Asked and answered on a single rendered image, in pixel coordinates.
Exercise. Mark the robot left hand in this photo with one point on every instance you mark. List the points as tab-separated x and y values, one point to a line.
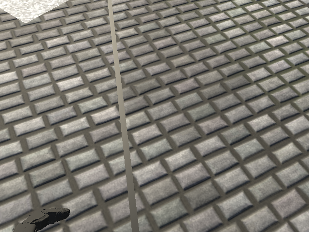
41	218

